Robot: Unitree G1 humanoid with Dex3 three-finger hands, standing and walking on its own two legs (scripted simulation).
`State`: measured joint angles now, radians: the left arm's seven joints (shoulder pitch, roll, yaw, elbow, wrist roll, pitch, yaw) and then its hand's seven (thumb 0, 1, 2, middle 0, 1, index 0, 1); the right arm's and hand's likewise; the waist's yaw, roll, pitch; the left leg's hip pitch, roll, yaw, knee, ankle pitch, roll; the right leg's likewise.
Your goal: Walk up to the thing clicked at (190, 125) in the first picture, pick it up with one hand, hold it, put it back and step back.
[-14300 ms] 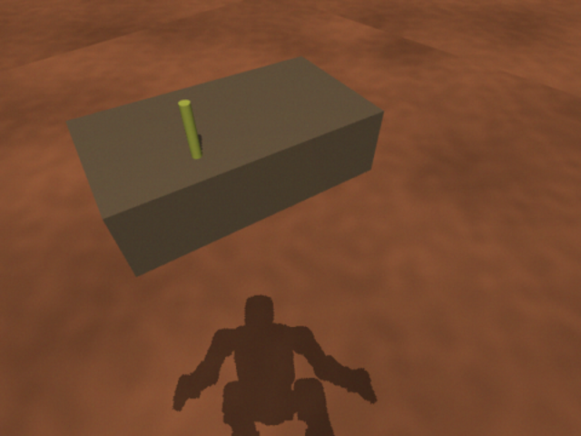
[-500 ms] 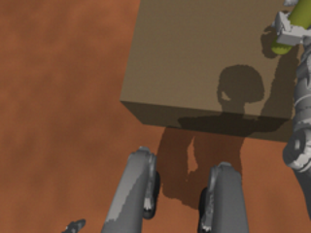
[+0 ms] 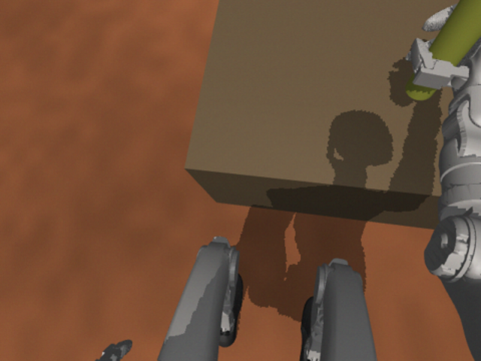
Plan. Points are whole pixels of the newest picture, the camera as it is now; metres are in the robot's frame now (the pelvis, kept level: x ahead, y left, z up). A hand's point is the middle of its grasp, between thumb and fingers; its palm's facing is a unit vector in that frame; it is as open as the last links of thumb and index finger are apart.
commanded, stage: lift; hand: right
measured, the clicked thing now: (461, 31) +0.57 -0.20 +0.08
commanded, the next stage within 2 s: hold in 1.56 s
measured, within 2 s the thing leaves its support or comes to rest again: neither
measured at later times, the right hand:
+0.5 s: hand out of the picture +0.48 -0.18 +0.14, palm faces +0.15 +0.99 -0.03, open 5.5 cm
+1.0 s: hand out of the picture +0.42 -0.18 +0.21, palm faces +0.15 +0.99 -0.02, open 5.5 cm
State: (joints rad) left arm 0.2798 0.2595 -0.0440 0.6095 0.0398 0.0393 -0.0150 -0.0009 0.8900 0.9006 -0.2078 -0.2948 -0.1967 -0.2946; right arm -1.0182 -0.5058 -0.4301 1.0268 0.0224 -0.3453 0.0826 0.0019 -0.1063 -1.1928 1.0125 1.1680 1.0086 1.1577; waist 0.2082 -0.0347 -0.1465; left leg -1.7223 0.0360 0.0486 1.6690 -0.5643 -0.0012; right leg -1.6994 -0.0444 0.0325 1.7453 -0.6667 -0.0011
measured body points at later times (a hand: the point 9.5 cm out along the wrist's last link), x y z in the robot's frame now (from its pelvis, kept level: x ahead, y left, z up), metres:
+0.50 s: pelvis +0.02 +0.00 +0.10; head +0.15 -0.02 +0.53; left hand +0.10 +0.27 -0.02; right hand +0.46 -0.23 +0.14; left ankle +0.08 +0.13 -0.50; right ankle +0.05 -0.12 -0.50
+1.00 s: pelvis +0.04 +0.00 +0.17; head +0.12 -0.01 +0.61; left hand +0.15 +0.26 +0.05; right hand +0.41 -0.23 +0.21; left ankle +0.08 +0.13 -0.50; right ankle +0.05 -0.12 -0.50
